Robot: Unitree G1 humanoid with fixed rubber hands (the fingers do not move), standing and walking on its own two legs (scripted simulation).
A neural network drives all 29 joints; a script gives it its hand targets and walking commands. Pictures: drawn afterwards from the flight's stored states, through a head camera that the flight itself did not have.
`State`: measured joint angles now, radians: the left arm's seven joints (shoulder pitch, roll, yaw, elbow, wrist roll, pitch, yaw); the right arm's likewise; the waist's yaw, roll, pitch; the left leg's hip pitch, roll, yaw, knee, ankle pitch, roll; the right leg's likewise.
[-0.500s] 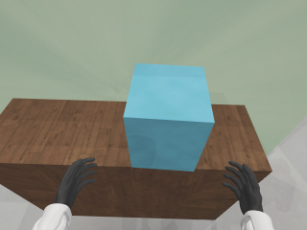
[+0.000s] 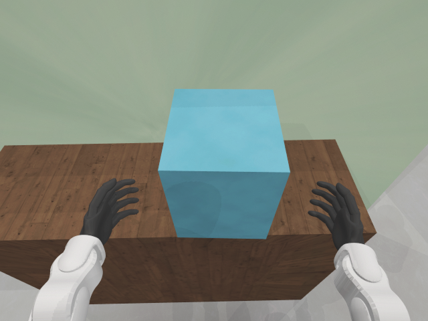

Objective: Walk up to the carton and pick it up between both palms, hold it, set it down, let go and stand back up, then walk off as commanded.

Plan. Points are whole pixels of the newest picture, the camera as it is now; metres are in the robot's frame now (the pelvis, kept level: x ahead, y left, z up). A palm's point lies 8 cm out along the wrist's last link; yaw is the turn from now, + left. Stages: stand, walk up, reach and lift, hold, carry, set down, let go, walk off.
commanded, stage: reach and lift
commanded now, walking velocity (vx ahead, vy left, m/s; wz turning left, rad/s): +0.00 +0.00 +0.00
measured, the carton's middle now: (222, 167) +0.39 +0.02 +0.04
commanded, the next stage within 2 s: none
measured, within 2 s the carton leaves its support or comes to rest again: neither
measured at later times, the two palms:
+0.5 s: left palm (101, 173) +0.31 +0.23 +0.12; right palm (344, 186) +0.30 -0.18 +0.11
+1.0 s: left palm (112, 123) +0.39 +0.22 +0.16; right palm (343, 141) +0.36 -0.18 +0.15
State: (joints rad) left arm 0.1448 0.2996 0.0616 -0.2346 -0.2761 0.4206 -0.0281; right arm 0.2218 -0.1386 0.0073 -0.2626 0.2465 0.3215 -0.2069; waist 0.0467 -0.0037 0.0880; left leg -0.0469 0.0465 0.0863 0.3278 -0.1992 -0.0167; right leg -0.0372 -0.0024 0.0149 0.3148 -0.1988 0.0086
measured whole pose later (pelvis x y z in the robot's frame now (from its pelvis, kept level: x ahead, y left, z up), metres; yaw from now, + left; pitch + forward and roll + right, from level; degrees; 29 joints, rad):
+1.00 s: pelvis -0.03 +0.00 +0.00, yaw +0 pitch +2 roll +0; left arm -0.76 0.44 0.08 0.41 -0.29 0.65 0.03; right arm -0.67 -0.25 -0.02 0.37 0.38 0.48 -0.22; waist -0.05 -0.04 0.03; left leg -0.24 0.05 0.07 0.38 -0.16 -0.01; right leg -0.22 0.00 0.02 0.35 -0.16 0.01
